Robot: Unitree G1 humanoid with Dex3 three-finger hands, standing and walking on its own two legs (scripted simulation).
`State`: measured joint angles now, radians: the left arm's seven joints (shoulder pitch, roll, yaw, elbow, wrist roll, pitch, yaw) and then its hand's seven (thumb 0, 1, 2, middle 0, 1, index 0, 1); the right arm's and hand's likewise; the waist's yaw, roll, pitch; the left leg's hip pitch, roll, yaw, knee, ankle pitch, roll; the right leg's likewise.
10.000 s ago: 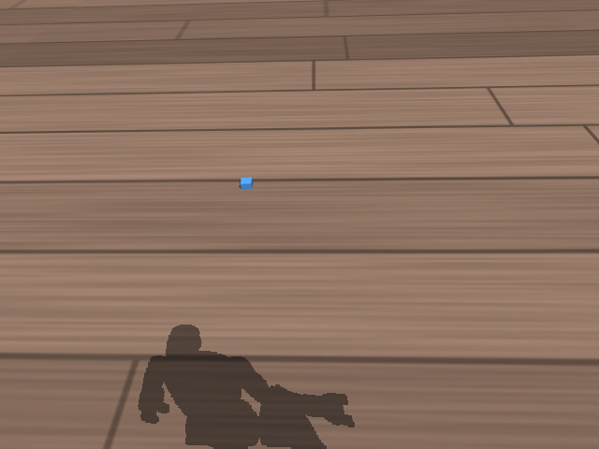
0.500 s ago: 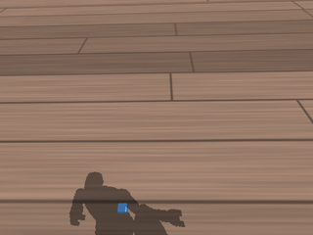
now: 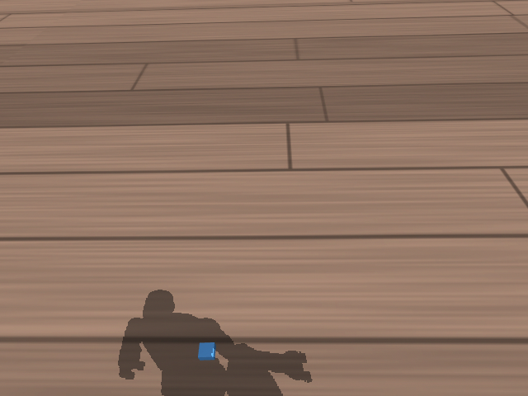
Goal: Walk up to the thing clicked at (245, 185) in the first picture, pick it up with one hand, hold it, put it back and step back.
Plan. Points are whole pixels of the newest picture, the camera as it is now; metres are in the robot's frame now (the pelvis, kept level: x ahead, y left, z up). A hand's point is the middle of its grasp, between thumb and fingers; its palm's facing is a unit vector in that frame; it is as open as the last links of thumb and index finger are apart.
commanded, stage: stand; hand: left
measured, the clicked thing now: (207, 351) +0.40 +0.28 -0.76
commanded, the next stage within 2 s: walk up in 0.44 s
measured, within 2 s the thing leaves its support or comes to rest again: neither
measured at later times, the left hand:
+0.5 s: hand out of the picture +0.07 +0.26 -0.16, palm faces -0.01 -0.94 -0.35, open 7.4 cm
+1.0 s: hand out of the picture +0.06 +0.27 -0.16, palm faces +0.00 -0.93 -0.36, open 7.4 cm
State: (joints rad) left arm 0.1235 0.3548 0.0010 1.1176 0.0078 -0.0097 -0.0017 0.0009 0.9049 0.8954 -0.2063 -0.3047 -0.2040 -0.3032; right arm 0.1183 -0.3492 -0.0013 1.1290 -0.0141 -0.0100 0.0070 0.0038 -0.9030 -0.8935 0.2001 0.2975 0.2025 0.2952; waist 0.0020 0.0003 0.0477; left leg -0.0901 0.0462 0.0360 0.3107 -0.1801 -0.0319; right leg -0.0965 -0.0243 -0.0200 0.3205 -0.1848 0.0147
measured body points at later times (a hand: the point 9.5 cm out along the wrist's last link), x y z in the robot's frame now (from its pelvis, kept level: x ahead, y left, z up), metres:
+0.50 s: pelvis +0.00 +0.00 +0.00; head +0.01 +0.00 +0.45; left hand +0.07 +0.30 -0.13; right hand +0.07 -0.30 -0.14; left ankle -0.01 +0.14 -0.75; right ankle -0.01 -0.13 -0.75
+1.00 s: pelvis -0.03 +0.01 +0.00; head -0.01 +0.01 +0.44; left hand +0.06 +0.32 -0.13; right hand +0.05 -0.29 -0.14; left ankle -0.01 +0.14 -0.75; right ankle -0.01 -0.13 -0.75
